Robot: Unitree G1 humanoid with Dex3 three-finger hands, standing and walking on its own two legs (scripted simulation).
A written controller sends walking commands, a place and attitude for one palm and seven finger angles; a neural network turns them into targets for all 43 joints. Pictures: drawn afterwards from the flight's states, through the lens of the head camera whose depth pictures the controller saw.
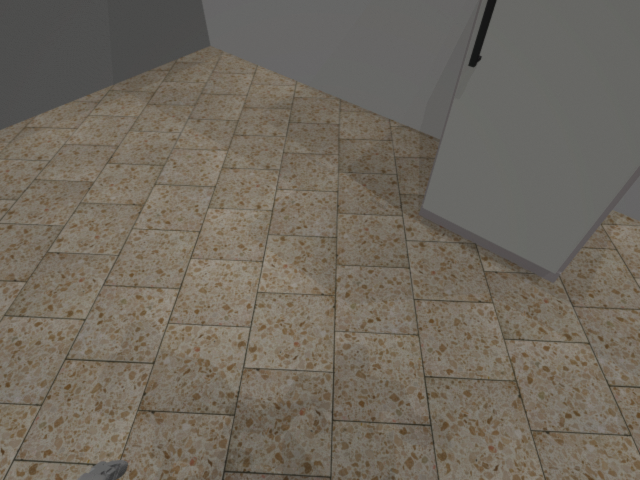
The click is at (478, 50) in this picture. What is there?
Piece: fridge door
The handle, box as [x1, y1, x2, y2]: [468, 0, 496, 66]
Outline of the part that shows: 496,0 487,1 468,65 474,66 476,62 480,59 481,56 478,55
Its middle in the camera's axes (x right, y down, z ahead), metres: +0.46 -0.62 +1.05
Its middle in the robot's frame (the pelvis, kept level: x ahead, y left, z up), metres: +1.24 -0.40 +0.11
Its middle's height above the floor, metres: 0.88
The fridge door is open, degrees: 0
